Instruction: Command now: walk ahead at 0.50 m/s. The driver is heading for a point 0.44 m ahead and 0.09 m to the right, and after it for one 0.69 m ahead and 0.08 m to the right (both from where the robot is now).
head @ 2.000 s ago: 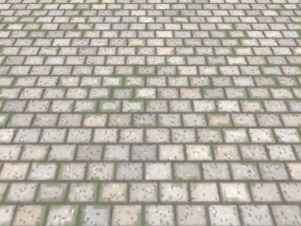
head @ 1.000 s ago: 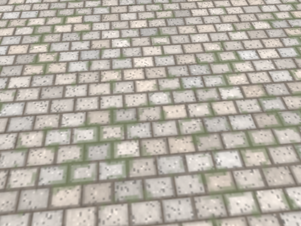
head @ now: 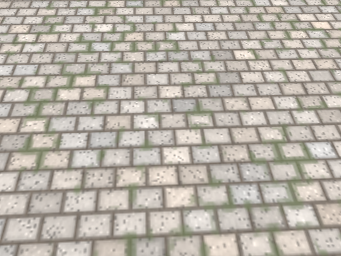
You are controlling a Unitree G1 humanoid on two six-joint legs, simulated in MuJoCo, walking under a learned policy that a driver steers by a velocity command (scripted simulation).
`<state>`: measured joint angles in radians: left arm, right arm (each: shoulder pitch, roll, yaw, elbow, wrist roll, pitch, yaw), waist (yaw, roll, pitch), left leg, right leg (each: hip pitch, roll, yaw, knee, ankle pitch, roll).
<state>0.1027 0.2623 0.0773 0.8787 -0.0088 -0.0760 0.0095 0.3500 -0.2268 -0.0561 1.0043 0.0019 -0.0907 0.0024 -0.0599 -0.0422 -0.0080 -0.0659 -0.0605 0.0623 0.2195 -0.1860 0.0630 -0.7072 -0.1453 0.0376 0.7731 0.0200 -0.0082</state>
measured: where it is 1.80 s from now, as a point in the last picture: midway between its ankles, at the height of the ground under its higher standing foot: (170, 224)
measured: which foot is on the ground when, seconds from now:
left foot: down 0.00-0.22, up 0.24-0.74, down 0.76-1.00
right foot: up 0.00-0.18, down 0.20-0.78, up 0.80-1.00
